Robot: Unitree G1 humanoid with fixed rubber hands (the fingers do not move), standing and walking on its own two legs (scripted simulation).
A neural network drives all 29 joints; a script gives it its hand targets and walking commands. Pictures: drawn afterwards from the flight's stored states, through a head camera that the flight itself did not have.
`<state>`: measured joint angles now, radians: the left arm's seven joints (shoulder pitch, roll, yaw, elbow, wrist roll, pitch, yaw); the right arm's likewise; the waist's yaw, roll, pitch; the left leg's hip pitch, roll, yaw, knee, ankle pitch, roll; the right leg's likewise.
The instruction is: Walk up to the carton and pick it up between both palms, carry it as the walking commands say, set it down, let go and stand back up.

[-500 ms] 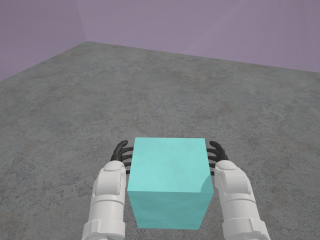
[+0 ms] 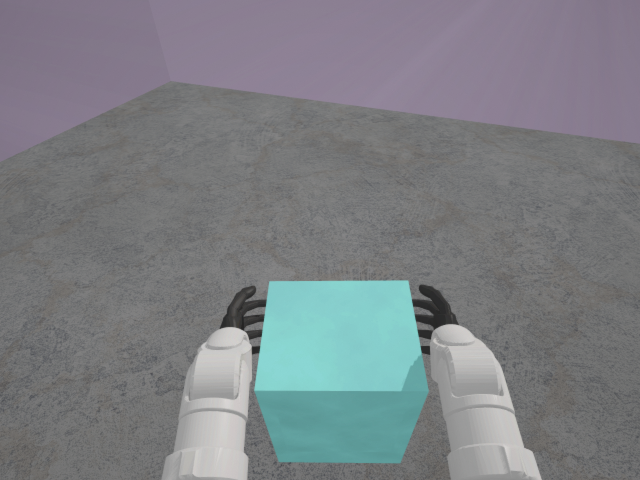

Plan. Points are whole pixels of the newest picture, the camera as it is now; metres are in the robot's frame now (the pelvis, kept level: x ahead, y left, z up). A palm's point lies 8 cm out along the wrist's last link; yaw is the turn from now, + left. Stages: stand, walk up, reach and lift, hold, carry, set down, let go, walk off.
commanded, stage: hold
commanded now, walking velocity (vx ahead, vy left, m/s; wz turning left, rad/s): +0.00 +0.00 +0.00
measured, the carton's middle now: (338, 377) +0.29 +0.00 -0.03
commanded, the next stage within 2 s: carry in 0.48 s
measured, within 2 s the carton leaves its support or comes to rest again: neither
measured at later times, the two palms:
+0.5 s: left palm (236, 341) +0.29 +0.13 +0.06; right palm (447, 336) +0.30 -0.14 +0.06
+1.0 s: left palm (226, 263) +0.40 +0.16 +0.10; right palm (416, 253) +0.41 -0.11 +0.10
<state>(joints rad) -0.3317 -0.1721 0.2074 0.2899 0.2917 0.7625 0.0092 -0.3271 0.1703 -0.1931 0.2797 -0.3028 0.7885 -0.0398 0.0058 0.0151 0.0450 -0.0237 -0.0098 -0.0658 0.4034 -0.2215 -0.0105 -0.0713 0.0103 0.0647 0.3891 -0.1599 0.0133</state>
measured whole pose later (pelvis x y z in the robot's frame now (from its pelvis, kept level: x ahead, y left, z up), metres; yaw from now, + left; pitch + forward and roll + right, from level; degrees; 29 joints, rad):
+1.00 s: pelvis +0.14 +0.01 -0.01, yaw +4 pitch +7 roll -2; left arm -0.10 -0.13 0.00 -0.40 0.04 1.16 0.19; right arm -0.10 0.13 -0.04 -0.41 -0.03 1.16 -0.19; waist -0.03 0.04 -0.18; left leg -0.18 0.04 0.01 0.50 -0.41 0.01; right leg -0.34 0.00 -0.19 0.37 -0.14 -0.04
